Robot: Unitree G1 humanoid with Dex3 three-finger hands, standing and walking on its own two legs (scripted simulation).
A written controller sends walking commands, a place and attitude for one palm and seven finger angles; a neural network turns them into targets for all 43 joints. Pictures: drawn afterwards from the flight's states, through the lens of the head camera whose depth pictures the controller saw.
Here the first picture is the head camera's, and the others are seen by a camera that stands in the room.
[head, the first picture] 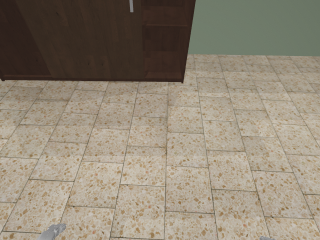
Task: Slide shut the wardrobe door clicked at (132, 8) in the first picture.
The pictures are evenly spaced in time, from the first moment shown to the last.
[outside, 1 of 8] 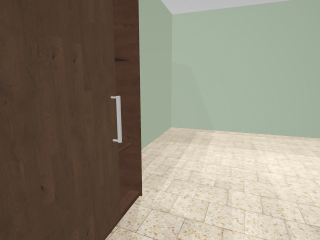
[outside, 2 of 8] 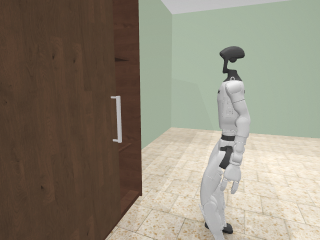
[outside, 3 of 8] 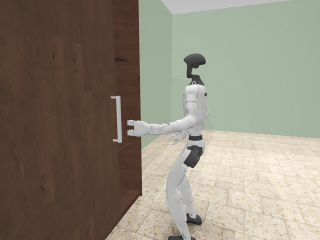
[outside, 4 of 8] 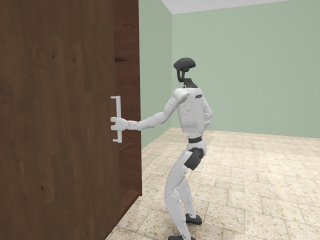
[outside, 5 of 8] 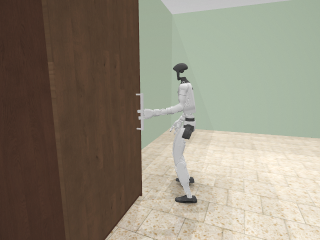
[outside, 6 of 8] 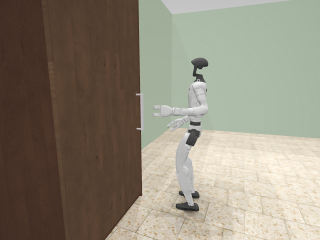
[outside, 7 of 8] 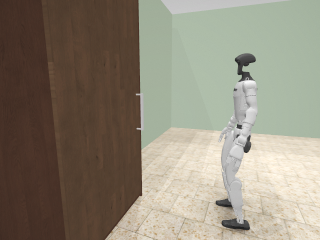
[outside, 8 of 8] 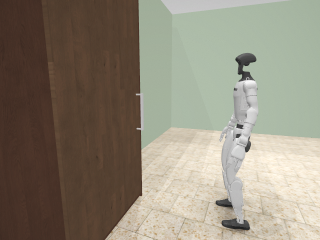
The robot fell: no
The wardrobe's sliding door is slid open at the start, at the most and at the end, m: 0.38 0.38 0.00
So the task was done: yes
